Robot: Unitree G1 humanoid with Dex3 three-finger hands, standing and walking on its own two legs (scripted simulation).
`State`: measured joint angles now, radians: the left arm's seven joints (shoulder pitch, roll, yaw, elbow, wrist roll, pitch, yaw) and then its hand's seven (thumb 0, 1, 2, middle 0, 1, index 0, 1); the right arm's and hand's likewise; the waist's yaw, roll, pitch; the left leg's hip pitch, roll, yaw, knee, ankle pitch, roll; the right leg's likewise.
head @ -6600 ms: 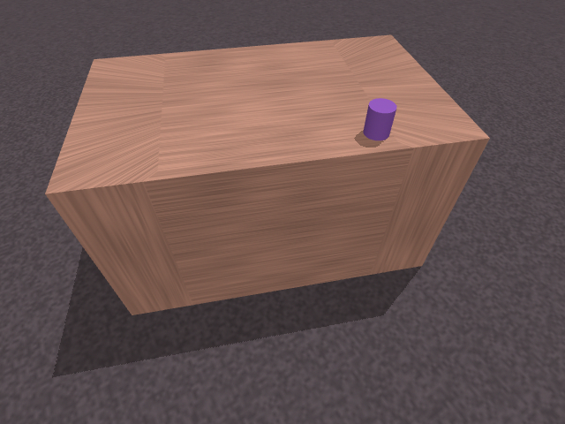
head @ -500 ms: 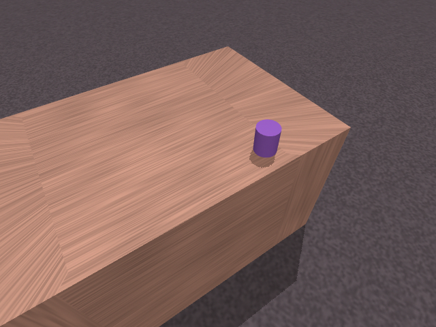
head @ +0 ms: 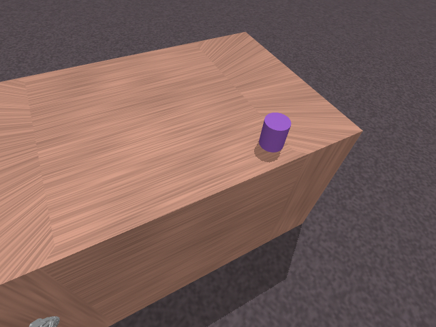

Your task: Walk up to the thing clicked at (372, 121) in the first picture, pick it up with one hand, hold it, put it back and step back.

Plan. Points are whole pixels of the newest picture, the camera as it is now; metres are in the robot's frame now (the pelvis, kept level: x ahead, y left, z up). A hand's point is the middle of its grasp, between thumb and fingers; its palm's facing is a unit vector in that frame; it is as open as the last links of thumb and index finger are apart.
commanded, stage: walk up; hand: right
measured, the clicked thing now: (274, 132) +0.64 -0.16 -0.08
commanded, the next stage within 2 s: none
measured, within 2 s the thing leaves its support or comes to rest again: neither
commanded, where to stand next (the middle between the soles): +0.22 -0.22 m, yaw +28 degrees
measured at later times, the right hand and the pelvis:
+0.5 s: hand (429, 294) +0.22 -0.44 -0.13, palm faces -0.22 +0.77 -0.60, open 7.4 cm; pelvis +0.09 -0.15 -0.03, yaw +14 degrees
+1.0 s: hand (411, 233) +0.38 -0.51 -0.17, palm faces -0.46 +0.79 -0.41, open 7.4 cm; pelvis +0.17 -0.29 -0.02, yaw +26 degrees
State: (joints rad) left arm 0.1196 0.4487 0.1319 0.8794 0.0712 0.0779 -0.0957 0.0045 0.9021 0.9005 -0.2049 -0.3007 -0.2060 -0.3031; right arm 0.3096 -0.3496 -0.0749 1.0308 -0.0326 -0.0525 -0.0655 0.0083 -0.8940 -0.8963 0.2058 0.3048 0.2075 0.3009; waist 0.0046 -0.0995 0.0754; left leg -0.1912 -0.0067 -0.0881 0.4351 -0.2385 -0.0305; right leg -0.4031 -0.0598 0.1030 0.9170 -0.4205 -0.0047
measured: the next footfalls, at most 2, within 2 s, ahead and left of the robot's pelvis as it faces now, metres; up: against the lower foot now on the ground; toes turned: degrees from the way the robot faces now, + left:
right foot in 0.14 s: +0.10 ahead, -0.23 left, +0.00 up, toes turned +5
left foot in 0.42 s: +0.15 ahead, -0.02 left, +0.00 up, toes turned +16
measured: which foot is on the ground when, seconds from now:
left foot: down 0.00-0.16, up 0.18-0.40, down 0.42-0.74, up 0.76-1.00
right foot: up 0.00-0.12, down 0.14-0.42, up 0.44-0.72, down 0.74-1.00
